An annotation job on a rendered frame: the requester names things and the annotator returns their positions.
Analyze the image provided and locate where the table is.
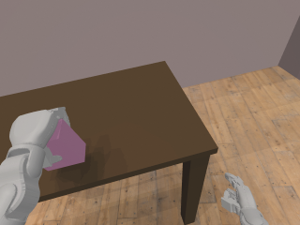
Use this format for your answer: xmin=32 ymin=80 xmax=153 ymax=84
xmin=0 ymin=61 xmax=218 ymax=225

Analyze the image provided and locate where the robot right forearm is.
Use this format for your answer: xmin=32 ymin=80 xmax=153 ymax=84
xmin=239 ymin=206 xmax=269 ymax=225

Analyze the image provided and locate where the left robot hand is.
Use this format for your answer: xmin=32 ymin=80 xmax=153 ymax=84
xmin=9 ymin=107 xmax=70 ymax=169

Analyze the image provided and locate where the robot left forearm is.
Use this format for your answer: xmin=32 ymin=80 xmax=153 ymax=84
xmin=0 ymin=143 xmax=46 ymax=225

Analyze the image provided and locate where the right robot hand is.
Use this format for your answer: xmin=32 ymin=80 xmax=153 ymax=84
xmin=220 ymin=172 xmax=257 ymax=216

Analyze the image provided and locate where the sponge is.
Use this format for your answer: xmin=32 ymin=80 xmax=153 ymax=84
xmin=44 ymin=118 xmax=86 ymax=171

